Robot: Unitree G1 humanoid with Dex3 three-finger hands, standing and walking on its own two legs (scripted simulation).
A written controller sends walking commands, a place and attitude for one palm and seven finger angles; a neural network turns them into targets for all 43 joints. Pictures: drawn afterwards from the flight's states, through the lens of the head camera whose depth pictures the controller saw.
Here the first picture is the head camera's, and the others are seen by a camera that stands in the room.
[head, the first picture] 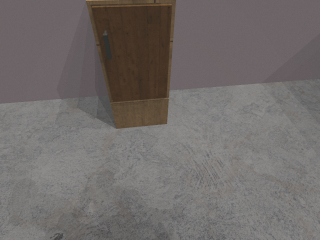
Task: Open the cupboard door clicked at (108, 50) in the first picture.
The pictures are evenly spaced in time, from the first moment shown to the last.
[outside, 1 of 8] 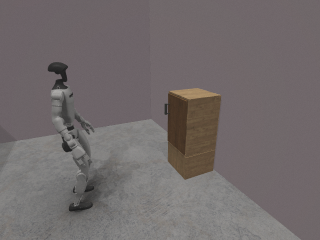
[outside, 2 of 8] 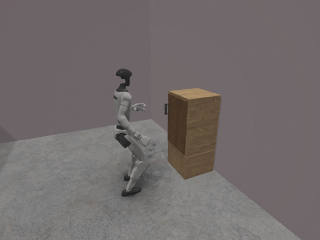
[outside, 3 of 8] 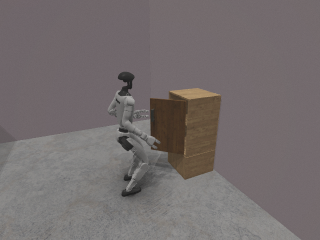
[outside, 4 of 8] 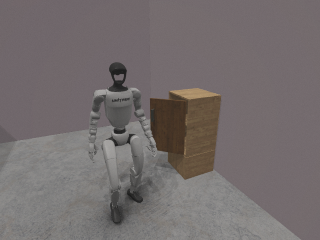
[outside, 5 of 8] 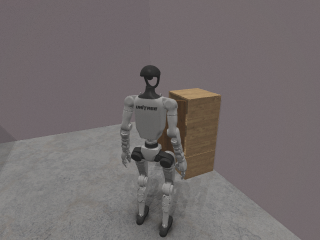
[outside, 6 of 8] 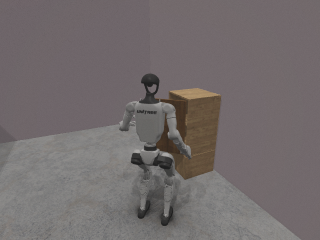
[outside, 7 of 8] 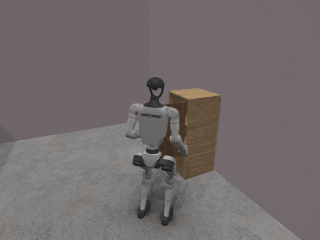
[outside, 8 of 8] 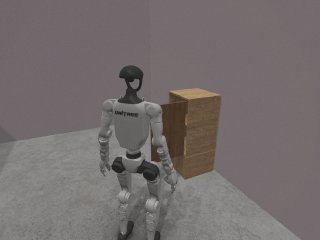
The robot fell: no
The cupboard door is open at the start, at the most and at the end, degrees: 0 93 92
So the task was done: yes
